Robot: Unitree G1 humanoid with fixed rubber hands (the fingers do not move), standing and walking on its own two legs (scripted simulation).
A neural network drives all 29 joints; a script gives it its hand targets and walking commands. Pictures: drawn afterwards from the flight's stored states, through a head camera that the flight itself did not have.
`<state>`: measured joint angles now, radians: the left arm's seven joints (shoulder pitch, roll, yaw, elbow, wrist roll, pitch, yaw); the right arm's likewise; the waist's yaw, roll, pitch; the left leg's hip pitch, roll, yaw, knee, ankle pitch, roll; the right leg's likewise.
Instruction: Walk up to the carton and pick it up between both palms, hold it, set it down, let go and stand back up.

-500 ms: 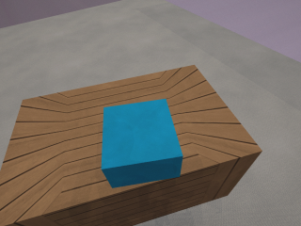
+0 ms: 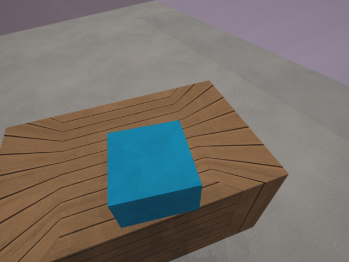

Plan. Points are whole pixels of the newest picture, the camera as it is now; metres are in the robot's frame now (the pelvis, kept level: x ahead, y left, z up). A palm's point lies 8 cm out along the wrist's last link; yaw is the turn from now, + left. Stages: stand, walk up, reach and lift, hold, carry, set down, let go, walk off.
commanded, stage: walk up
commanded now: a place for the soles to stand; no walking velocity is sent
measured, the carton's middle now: (152, 170) +0.45 +0.11 -0.13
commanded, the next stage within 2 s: reach and lift in 0.42 s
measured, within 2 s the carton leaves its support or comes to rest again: neither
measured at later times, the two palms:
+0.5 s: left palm out of the picture +0.06 +0.26 -0.13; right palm out of the picture +0.06 -0.27 -0.14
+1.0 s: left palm out of the picture +0.12 +0.26 -0.10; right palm out of the picture +0.13 -0.23 -0.11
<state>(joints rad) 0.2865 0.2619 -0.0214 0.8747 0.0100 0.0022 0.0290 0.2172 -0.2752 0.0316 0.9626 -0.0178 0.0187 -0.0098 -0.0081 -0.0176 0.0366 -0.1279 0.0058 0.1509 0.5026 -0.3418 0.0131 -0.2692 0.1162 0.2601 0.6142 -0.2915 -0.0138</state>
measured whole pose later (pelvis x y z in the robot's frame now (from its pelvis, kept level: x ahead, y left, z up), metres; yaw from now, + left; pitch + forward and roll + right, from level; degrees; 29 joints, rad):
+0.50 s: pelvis -0.01 -0.01 -0.01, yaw +3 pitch +1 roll +1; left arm 0.16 0.27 -0.03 0.91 -0.04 0.17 0.03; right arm 0.17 -0.27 -0.07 1.01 -0.09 -0.01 0.04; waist -0.04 0.01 0.05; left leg -0.25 0.02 0.10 0.61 -0.36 0.00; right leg -0.36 0.08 0.14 0.66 -0.29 -0.02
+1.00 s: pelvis -0.05 -0.01 -0.03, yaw +8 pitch -4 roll -2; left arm 0.04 0.27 0.03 0.45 0.06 0.38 0.01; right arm 0.08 -0.18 -0.09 0.77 0.04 -0.05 0.05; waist -0.04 -0.01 0.12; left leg -0.37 0.05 0.02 0.86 -0.42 0.00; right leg -0.40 0.06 -0.01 0.79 -0.33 -0.03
